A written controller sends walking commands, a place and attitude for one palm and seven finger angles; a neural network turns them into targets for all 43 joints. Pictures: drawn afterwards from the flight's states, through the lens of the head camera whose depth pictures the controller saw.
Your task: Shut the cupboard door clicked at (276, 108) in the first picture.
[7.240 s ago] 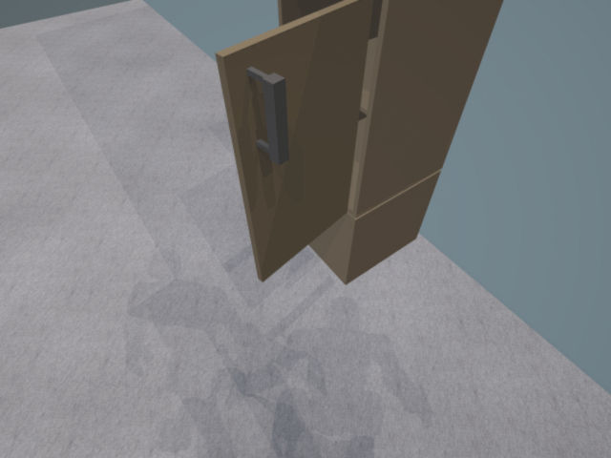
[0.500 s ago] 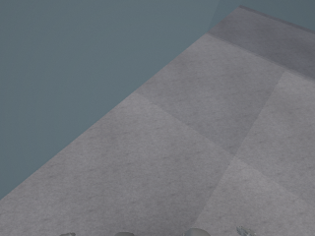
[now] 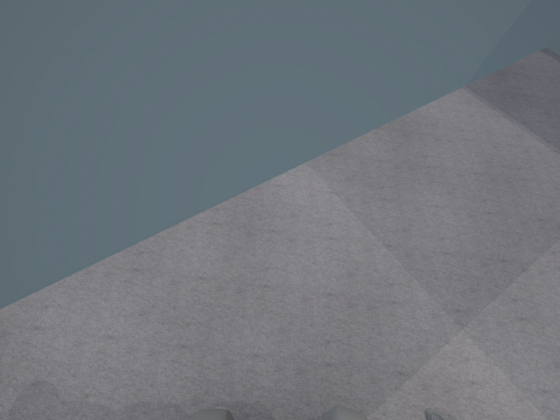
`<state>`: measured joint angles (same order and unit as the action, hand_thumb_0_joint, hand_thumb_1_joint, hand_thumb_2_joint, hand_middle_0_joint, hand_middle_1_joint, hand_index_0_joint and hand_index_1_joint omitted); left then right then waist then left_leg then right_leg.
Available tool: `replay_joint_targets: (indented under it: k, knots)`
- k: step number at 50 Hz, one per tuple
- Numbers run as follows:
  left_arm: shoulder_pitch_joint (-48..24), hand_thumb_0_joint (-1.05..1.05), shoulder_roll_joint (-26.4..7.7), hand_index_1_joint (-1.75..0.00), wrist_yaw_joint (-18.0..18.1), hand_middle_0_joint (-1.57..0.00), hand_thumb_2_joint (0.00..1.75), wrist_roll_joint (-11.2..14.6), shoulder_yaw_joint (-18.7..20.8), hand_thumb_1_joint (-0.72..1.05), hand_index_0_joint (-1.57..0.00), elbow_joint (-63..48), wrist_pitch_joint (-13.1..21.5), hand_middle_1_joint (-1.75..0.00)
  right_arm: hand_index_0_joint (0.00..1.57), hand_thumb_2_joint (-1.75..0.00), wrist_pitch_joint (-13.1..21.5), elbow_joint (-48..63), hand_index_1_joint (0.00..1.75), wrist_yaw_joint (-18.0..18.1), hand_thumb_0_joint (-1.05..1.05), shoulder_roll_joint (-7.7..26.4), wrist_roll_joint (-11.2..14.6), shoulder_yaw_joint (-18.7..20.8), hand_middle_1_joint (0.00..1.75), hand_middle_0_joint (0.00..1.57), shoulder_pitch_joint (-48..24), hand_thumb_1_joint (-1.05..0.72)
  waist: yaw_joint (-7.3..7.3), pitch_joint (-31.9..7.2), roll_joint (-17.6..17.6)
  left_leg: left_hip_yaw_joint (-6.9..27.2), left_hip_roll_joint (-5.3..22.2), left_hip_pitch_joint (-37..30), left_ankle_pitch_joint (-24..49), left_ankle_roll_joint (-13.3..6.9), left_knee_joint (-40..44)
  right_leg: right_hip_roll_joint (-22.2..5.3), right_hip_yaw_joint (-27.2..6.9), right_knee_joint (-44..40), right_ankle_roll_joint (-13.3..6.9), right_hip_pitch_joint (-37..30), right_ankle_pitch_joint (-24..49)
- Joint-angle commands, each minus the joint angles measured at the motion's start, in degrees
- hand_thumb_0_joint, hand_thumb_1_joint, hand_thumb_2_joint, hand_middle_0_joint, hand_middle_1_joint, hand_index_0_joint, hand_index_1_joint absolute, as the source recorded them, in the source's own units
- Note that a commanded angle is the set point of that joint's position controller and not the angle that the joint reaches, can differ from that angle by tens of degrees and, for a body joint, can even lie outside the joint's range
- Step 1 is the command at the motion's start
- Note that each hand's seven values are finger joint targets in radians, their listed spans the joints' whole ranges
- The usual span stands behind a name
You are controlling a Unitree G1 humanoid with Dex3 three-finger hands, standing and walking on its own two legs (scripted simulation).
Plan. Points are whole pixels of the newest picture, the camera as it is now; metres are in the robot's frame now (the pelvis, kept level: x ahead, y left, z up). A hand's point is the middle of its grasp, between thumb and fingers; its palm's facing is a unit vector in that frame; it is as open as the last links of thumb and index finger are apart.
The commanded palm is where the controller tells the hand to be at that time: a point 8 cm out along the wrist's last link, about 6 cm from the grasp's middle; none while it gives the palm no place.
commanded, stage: walk to a spot facing it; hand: left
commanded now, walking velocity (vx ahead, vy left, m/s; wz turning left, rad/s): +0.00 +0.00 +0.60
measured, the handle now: out of the picture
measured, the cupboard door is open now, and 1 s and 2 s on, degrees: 100 100 100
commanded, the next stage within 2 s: none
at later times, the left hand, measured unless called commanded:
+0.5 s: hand out of the picture +0.05 +0.17 -0.15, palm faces +0.30 -0.93 -0.23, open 7.4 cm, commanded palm none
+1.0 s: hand out of the picture +0.02 +0.19 -0.14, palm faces +0.57 -0.77 -0.29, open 7.4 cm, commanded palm none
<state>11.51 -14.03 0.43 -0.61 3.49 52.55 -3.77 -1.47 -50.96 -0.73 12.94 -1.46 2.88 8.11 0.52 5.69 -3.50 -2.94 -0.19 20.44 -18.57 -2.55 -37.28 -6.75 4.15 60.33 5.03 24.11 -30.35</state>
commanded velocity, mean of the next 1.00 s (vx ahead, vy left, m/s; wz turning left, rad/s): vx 0.00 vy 0.00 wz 0.60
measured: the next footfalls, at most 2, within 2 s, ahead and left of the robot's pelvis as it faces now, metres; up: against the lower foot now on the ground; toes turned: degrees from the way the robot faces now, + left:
right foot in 0.28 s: +0.07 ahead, -0.17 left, +0.00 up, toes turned +8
left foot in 0.58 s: +0.04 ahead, +0.10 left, +0.00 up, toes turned +26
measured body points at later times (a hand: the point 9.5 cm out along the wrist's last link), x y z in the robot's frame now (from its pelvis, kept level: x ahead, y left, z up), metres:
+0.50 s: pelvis +0.02 -0.04 +0.01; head +0.07 -0.02 +0.46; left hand +0.03 +0.22 -0.13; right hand +0.18 -0.27 -0.13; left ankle -0.01 +0.08 -0.68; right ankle +0.03 -0.17 -0.72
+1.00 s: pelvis +0.05 -0.04 +0.00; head +0.09 -0.03 +0.45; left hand -0.01 +0.23 -0.12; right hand +0.26 -0.21 -0.14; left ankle -0.01 +0.07 -0.70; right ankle +0.13 -0.15 -0.73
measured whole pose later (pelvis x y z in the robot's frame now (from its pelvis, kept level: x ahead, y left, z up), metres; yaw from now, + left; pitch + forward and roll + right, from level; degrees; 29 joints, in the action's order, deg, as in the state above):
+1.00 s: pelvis +0.05 -0.04 +0.00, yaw +36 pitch +1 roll +0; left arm 9.1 -13.1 0.7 -1.0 3.1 49.3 -1.3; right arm -4.2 -52.7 -0.8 13.8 -1.2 4.3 10.1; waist 1.1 4.3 1.8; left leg 4.9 -2.7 25.6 -25.6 1.5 -48.6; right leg -3.1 3.2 33.0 1.3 16.0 -17.6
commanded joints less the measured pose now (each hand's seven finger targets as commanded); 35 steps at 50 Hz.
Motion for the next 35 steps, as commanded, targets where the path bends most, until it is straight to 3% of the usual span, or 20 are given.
replay_joint_targets:
  k: [1, 7, 11, 12, 13, 14, 15, 16, 18, 21, 23, 24, 26, 27, 28, 29, 30, 31, 32, 35]
  knots:
    - [-3.85, 0.0, -4.52, -0.3, 0.2, -0.2, 0.9, -0.23, 1.29, 0.9, -0.2, -6.13, 1.94, -0.3, 0.2, -0.9, 1.08, 1.85, 0.3, 2.01, 0.0, 11.48, 0.11, 2.99, 0.3, 0.2, 4.62, -0.9, 1.55, -8.61, 12.24, 18.37, 14.49, -12.84, 30.79, -6.24, 15.59, 0.61, -4.77, 4.69, 0.23, 8.3, 5.44]
    - [-4.76, 0.0, -3.88, -0.3, 0.28, -0.2, 0.9, 0.09, 0.99, 0.9, -0.2, -6.28, 1.89, -0.3, 0.2, -0.9, 0.37, 1.58, 0.3, 1.77, 0.0, 12.24, -0.22, 3.54, 0.3, 0.2, 4.08, -0.9, 1.39, -8.53, 12.36, 20.22, 13.06, -9.49, 24.69, -6.29, 15.8, 3.86, -3.37, -11.61, -0.36, -0.23, 4.26]
    - [0.63, 0.0, -4.77, -0.3, 0.54, -0.2, 0.9, 0.32, 1.41, 0.9, -0.2, -5.19, 2.66, -0.3, 0.2, -0.9, -0.31, 2.73, 0.3, 1.38, 0.0, 12.0, 0.22, 3.97, 0.3, 0.2, 0.4, -0.9, -1.52, -8.59, 11.75, 21.33, 9.72, -1.04, 19.35, -3.57, 12.44, 6.03, -2.01, -29.08, -1.28, -14.38, 13.5]
    - [3.09, 0.0, -6.63, -0.3, 0.88, -0.2, 0.9, 0.16, 1.99, 0.9, -0.2, -4.84, 3.19, -0.3, 0.2, -0.9, -0.35, 3.34, 0.3, 1.15, 0.0, 10.41, 0.64, 3.84, 0.3, 0.2, -0.24, -0.9, -2.93, -9.17, 6.86, 19.95, 6.85, 3.98, 13.43, -1.11, 8.88, 3.13, -4.62, -37.63, -1.99, -21.43, 16.71]
    - [4.79, 0.0, -11.69, -0.3, 1.43, -0.2, 0.9, -0.8, 3.07, 0.9, -0.2, -4.77, 3.83, -0.3, 0.2, -0.9, -0.34, 4.17, 0.3, 0.68, 0.0, 6.76, 1.18, 3.43, 0.3, 0.2, 0.0, -0.9, -3.88, -9.79, -7.75, 11.69, -0.08, 13.3, -1.11, 3.06, -1.86, -10.01, -17.79, -45.27, -5.97, -27.71, 14.25]
    - [4.19, 0.0, -14.33, -0.3, 1.54, -0.2, 0.9, -1.02, 3.18, 0.9, -0.2, -5.24, 3.84, -0.3, 0.2, -0.9, -0.37, 5.13, 0.3, 0.49, 0.0, 6.48, 0.89, 3.41, 0.3, 0.2, -0.83, -0.9, -4.2, -8.5, -14.51, 4.55, -3.31, 14.7, -16.77, 5.33, -17.62, -21.98, -26.62, -47.26, -12.59, -21.9, 19.29]
    - [1.85, 0.0, -12.54, -0.3, 1.64, -0.2, 0.9, -0.63, 2.47, 0.9, -0.2, -5.89, 3.83, -0.3, 0.2, -0.9, -0.71, 4.66, 0.3, 0.09, 0.0, 7.51, 0.42, 3.54, 0.3, 0.2, -0.27, -0.9, -2.6, -6.74, -9.4, 6.63, -0.11, 13.35, -15.28, 4.75, -26.59, -21.11, -22.15, -45.86, -14.46, -15.97, 20.37]
    - [-1.17, 0.0, -9.85, -0.3, 1.57, -0.2, 0.9, -0.72, 1.76, 0.9, -0.2, -6.7, 4.03, -0.3, 0.2, -0.9, -1.24, 3.56, 0.3, -0.43, 0.0, 6.73, 0.28, 3.63, 0.3, 0.2, 0.86, -0.9, -0.62, -5.06, -6.97, 6.15, 0.57, 12.39, -10.54, 5.13, -30.55, -16.79, -16.84, -45.51, -13.37, -12.35, 19.07]
    - [-3.81, 0.0, -7.67, -0.3, 1.58, -0.2, 0.9, -0.44, 1.17, 0.9, -0.2, -6.95, 3.84, -0.3, 0.2, -0.9, -2.01, 2.26, 0.3, -0.77, 0.0, 6.0, 0.43, 3.52, 0.3, 0.2, 0.64, -0.9, 0.72, -4.17, -11.39, 3.97, 2.31, 13.15, -7.89, 6.4, -31.39, -12.5, -8.28, -42.96, -11.21, -13.86, 30.6]
    - [0.42, 0.0, -8.43, -0.3, 1.47, -0.2, 0.9, -0.68, 1.44, 0.9, -0.2, -5.64, 4.37, -0.3, 0.2, -0.9, -1.36, 3.42, 0.3, -1.05, 0.0, 4.04, 0.84, 2.24, 0.3, 0.2, -2.77, -0.9, -1.33, -5.85, -9.7, -0.18, 2.19, 10.6, -8.67, 7.14, -16.58, -12.08, -2.42, -37.56, -10.8, -21.01, 48.92]
    - [4.08, 0.0, -10.04, -0.3, 1.36, -0.2, 0.9, -0.93, 1.96, 0.9, -0.2, -4.18, 4.42, -0.3, 0.2, -0.9, -0.77, 3.89, 0.3, -1.25, 0.0, 3.19, 1.05, 1.61, 0.3, 0.2, -4.91, -0.9, -3.31, -7.46, -7.86, -2.66, 1.01, 7.76, -7.97, 6.72, -7.68, -12.69, -1.99, -34.06, -10.45, -24.53, 54.25]
    - [4.73, 0.0, -10.97, -0.3, 1.28, -0.2, 0.9, -0.93, 2.22, 0.9, -0.2, -3.95, 4.35, -0.3, 0.2, -0.9, -0.63, 3.82, 0.3, -1.25, 0.0, 3.06, 1.05, 1.5, 0.3, 0.2, -4.54, -0.9, -3.26, -7.71, -7.97, -3.62, 0.44, 5.85, -6.85, 6.33, -4.73, -13.35, -1.47, -32.74, -10.31, -24.01, 54.72]
    - [3.88, 0.0, -11.53, -0.3, 0.87, -0.2, 0.9, -0.6, 2.47, 0.9, -0.2, -3.89, 4.27, -0.3, 0.2, -0.9, -0.31, 3.39, 0.3, -1.1, 0.0, 4.19, 0.89, 1.6, 0.3, 0.2, -1.39, -0.9, -1.35, -9.06, -7.44, -4.76, -0.98, -1.15, -0.28, 5.45, 3.53, -12.38, 0.96, -28.15, -7.9, -21.2, 53.03]
    - [2.55, 0.0, -11.29, -0.3, 0.67, -0.2, 0.9, -0.13, 2.51, 0.9, -0.2, -4.29, 4.12, -0.3, 0.2, -0.9, -0.01, 2.55, 0.3, -1.01, 0.0, 5.84, 0.74, 2.07, 0.3, 0.2, 2.13, -0.9, 1.15, -10.32, -4.53, -3.49, -0.55, -8.56, 7.2, 4.49, 9.88, -11.85, 2.92, -22.64, -5.63, -16.32, 48.88]
    - [2.14, 0.0, -8.86, -0.3, 0.31, -0.2, 0.9, 0.1, 2.08, 0.9, -0.2, -5.53, 3.88, -0.3, 0.2, -0.9, 0.49, 1.99, 0.3, -0.76, 0.0, 10.6, 0.35, 3.3, 0.3, 0.2, 6.23, -0.9, 3.22, -13.96, 6.97, 8.57, 8.46, -19.28, 20.58, 0.64, 12.36, -7.49, 5.69, -11.45, -1.96, -5.3, 32.47]
    - [-0.62, 0.0, -4.63, -0.3, 0.16, -0.2, 0.9, 0.58, 0.86, 0.9, -0.2, -8.1, 3.53, -0.3, 0.2, -0.9, 0.61, 1.58, 0.3, 0.02, 0.0, 16.7, 0.25, 4.79, 0.3, 0.2, 11.2, -0.9, 5.93, -15.29, 21.9, 28.28, 23.27, -24.23, 44.31, -8.88, 14.65, 0.03, 4.63, 2.1, 1.58, 8.58, -7.37]
    - [-3.33, 0.0, -6.07, -0.3, 0.61, -0.2, 0.9, 0.08, 0.95, 0.9, -0.2, -8.89, 2.46, -0.3, 0.2, -0.9, 0.13, 0.16, 0.3, 0.63, 0.0, 17.71, 0.39, 4.94, 0.3, 0.2, 13.06, -0.9, 6.18, -16.12, 15.65, 27.49, 24.96, -22.59, 42.21, -12.02, 14.03, -0.26, -3.02, 7.8, 0.26, 9.11, -8.33]
    - [-3.55, 0.0, -5.9, -0.3, 0.67, -0.2, 0.9, -0.05, 1.16, 0.9, -0.2, -9.23, 2.34, -0.3, 0.2, -0.9, 0.32, 1.27, 0.3, 0.86, 0.0, 16.85, 0.14, 4.63, 0.3, 0.2, 10.23, -0.9, 5.04, -14.14, 11.82, 25.69, 23.35, -17.98, 27.51, -11.58, 15.57, -0.81, -3.88, 9.01, -0.14, 9.59, -4.82]
    - [-5.06, 0.0, -5.17, -0.3, 0.68, -0.2, 0.9, -0.31, 1.4, 0.9, -0.2, -7.99, 2.19, -0.3, 0.2, -0.9, 0.56, 2.14, 0.3, 1.32, 0.0, 14.73, 0.04, 4.37, 0.3, 0.2, 6.97, -0.9, 4.04, -10.81, 13.67, 24.31, 18.61, -13.08, 22.14, -9.42, 16.25, -0.68, -4.42, 8.22, -0.27, 9.62, -0.93]
    - [-2.82, 0.0, -4.63, -0.3, -0.01, -0.2, 0.9, -0.42, 1.38, 0.9, -0.2, -5.91, 1.75, -0.3, 0.2, -0.9, 0.72, 2.69, 0.3, 1.76, 0.0, 11.84, -0.01, 3.1, 0.3, 0.2, 2.18, -0.9, 1.14, -7.05, 12.37, 18.34, 13.7, -8.7, 19.45, -5.78, 17.54, 0.64, -4.28, 2.83, -0.11, 6.59, 5.45]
